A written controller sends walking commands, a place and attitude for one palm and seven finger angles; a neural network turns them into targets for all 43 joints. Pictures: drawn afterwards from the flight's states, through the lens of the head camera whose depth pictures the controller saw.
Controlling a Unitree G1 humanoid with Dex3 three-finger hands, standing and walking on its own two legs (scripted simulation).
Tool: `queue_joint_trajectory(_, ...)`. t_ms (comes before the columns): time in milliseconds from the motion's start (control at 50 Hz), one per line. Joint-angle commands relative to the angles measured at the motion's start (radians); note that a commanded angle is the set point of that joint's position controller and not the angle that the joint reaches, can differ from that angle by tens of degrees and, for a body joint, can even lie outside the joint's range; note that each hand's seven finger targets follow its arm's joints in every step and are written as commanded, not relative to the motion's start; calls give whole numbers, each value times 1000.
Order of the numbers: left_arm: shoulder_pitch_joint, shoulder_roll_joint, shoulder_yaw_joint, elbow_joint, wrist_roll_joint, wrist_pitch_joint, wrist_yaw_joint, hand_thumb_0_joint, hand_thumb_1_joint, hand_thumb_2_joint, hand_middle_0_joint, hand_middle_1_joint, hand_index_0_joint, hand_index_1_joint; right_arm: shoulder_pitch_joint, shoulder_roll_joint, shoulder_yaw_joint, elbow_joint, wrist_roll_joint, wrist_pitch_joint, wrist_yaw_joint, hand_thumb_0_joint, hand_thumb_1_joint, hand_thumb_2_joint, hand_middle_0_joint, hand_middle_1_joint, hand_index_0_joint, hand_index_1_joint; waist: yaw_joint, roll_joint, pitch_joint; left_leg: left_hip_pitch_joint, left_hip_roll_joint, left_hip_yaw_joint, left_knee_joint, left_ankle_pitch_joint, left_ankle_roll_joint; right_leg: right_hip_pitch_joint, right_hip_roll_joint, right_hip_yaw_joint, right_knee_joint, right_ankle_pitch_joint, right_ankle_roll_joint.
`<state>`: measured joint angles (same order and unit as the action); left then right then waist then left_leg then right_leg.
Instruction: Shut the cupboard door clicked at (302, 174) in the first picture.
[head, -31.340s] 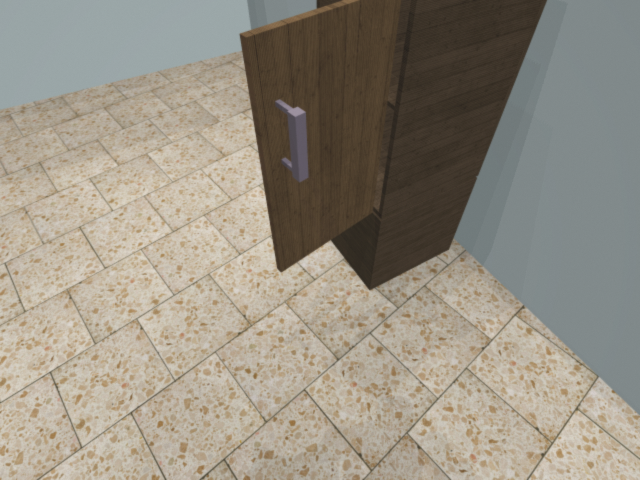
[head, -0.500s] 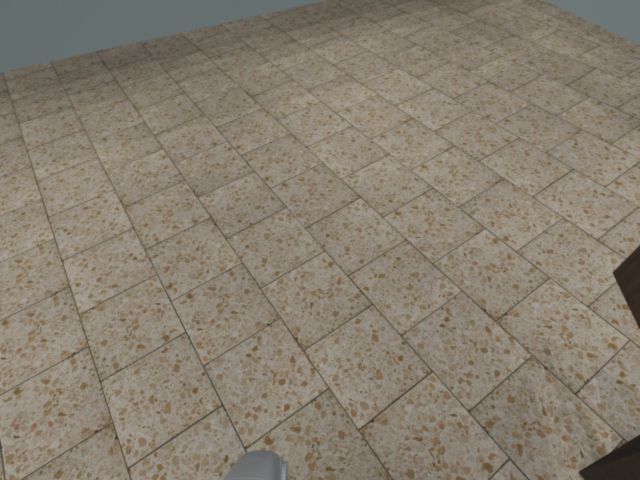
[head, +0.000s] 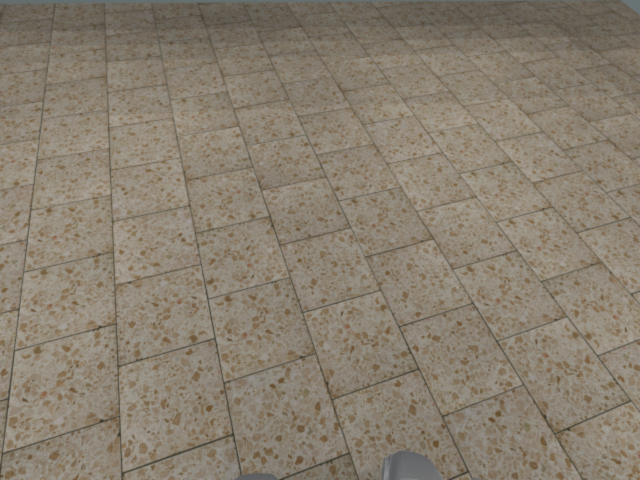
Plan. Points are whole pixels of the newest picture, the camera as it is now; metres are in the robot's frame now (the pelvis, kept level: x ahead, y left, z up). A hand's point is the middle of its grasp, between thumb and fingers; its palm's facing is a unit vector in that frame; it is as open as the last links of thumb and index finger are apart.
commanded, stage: walk to a spot facing it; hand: left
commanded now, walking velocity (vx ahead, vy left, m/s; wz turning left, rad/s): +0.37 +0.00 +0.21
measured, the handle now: out of the picture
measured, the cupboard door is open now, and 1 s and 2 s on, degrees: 63 63 63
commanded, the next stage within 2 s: turn to face it in 0.32 s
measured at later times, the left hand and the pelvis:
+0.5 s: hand (244, 358) +0.30 +0.14 -0.15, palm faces +0.19 -0.96 -0.20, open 7.2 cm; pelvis +0.22 -0.05 +0.01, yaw +11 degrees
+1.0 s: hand (235, 334) +0.34 +0.17 -0.17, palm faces +0.05 -0.97 -0.26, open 7.4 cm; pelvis +0.30 -0.04 -0.01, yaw -3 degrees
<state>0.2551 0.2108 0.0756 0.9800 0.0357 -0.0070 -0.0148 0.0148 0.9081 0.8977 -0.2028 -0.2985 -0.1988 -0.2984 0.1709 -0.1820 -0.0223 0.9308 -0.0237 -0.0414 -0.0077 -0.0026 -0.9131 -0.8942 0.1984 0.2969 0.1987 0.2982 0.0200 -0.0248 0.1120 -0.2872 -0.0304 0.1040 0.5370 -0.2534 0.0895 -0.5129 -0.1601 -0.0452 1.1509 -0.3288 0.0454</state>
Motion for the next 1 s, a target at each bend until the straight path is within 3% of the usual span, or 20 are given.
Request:
queue_joint_trajectory(0,3,36,6,-73,-1,-10,-8,0,900,900,-200,-300,-200,-300,125,-129,-41,6,4,-27,-8,0,-900,-900,200,300,200,300,-23,102,-55,72,246,-262,-366,54,106,-67,-3,21,-146,143,9)
queue_joint_trajectory(180,-226,58,-12,-149,-9,-27,-16,0,900,900,-200,-300,-200,-300,259,-132,-43,92,-3,-29,-12,0,-900,-900,200,300,200,300,-64,112,-27,224,237,-231,-281,354,93,31,83,-20,-516,192,-22)
queue_joint_trajectory(220,-174,70,-7,-140,-11,-34,-12,0,900,900,-200,-300,-200,-300,255,-141,-44,98,-1,-23,-15,0,-900,-900,200,300,200,300,-32,122,-52,212,221,-228,-189,463,68,170,122,-44,-599,184,-39)
queue_joint_trajectory(240,-72,97,1,-115,-9,-44,-7,0,900,900,-200,-300,-200,-300,245,-138,-44,101,7,-22,-14,0,-900,-900,200,300,200,300,21,82,-92,157,193,-218,-57,526,40,342,128,-34,-678,230,-52)
queue_joint_trajectory(260,85,156,22,-73,-4,-55,3,0,900,900,-200,-300,-200,-300,231,-116,-42,88,19,-30,-9,0,-900,-900,200,300,200,300,85,-6,-194,-41,136,-172,167,442,-1,658,3,97,-687,329,-96)
queue_joint_trajectory(280,250,255,48,-31,3,-60,15,0,900,900,-200,-300,-200,-300,263,-76,-39,56,28,-39,-6,0,-900,-900,200,300,200,300,119,-216,-339,-266,-33,-63,491,-152,-59,899,-296,403,-751,504,-207)
queue_joint_trajectory(300,242,258,48,-32,-11,-59,19,0,900,900,-200,-300,-200,-300,254,-97,-45,47,23,-31,-10,0,-900,-900,200,300,200,300,102,-211,-348,-328,-7,-127,723,-364,-60,832,-377,464,-798,530,-262)
queue_joint_trajectory(360,13,110,15,-95,-16,-53,34,0,900,900,-200,-300,-200,-300,143,-54,-46,33,13,7,7,0,-900,-900,200,300,200,300,8,-43,-143,-339,112,-158,780,-158,-88,473,-257,124,-821,572,-197)
queue_joint_trajectory(400,-20,86,5,-99,-14,-62,36,0,900,900,-200,-300,-200,-300,178,-31,-40,36,8,35,15,0,-900,-900,200,300,200,300,-37,-106,-122,-292,119,-130,697,-126,-108,374,-220,4,-833,657,-175)
queue_joint_trajectory(480,2,37,-12,-66,-8,-62,39,0,900,900,-200,-300,-200,-300,195,39,-22,43,-1,42,18,0,-900,-900,200,300,200,300,-63,-129,-99,-167,102,-33,362,-21,-112,294,-112,-84,-832,723,-164)
queue_joint_trajectory(580,25,83,-11,-27,-21,-36,40,0,900,900,-200,-300,-200,-300,158,-37,-16,52,-2,15,12,0,-900,-900,200,300,200,300,-58,-86,-148,140,74,-8,-36,221,-120,272,-39,2,-719,557,-134)
queue_joint_trajectory(600,46,70,-13,-31,-22,-27,40,0,900,900,-200,-300,-200,-300,176,-104,-27,56,-3,9,7,0,-900,-900,200,300,200,300,-62,24,-182,251,158,-73,-54,428,-96,207,10,-5,-651,373,-95)
queue_joint_trajectory(640,69,37,-19,-47,-25,-4,36,0,900,900,-200,-300,-200,-300,196,-232,-49,46,-6,21,-14,0,-900,-900,200,300,200,300,-78,269,-171,287,424,-267,-87,649,52,86,133,-67,-423,-233,-28)
queue_joint_trajectory(680,0,58,-8,-59,-30,20,27,0,900,900,-200,-300,-200,-300,151,-239,-49,26,-13,24,-37,0,-900,-900,200,300,200,300,-91,321,-193,289,488,-313,-142,697,114,4,120,11,-140,-353,-19)
queue_joint_trajectory(740,6,56,8,-55,-24,36,5,0,900,900,-200,-300,-200,-300,0,-218,-48,-34,-11,40,-35,0,-900,-900,200,300,200,300,-39,198,-151,170,433,-136,-144,494,78,48,96,-7,-145,-251,-16)
queue_joint_trajectory(880,108,58,29,-68,-10,46,-11,0,900,900,-200,-300,-200,-300,-114,-213,-71,-73,0,72,-21,0,-900,-900,200,300,200,300,36,152,-118,-18,353,10,-33,-1,-29,286,142,-83,-557,83,-20)
queue_joint_trajectory(900,137,105,40,-67,-5,37,-7,0,900,900,-200,-300,-200,-300,-122,-179,-70,-87,6,74,-17,0,-900,-900,200,300,200,300,56,16,-107,-89,277,61,118,-100,-79,329,81,45,-698,153,-51)
queue_joint_trajectory(920,135,210,55,-79,5,24,5,0,900,900,-200,-300,-200,-300,-121,-103,-58,-122,13,76,-9,0,-900,-900,200,300,200,300,65,-302,-85,-276,113,118,366,-350,-146,377,-150,423,-857,282,-156)
queue_joint_trajectory(940,157,250,54,-88,-9,23,13,0,900,900,-200,-300,-200,-300,-151,-117,-49,-151,10,86,-6,0,-900,-900,200,300,200,300,89,-235,-92,-269,84,-26,536,-401,-145,298,-233,535,-921,291,-253)
queue_joint_trajectory(980,54,212,52,-103,-9,17,30,0,900,900,-200,-300,-200,-300,-157,-134,-59,-139,11,81,-15,0,-900,-900,200,300,200,300,34,-206,-88,-363,105,-136,658,-265,-147,351,-175,506,-882,329,-261)
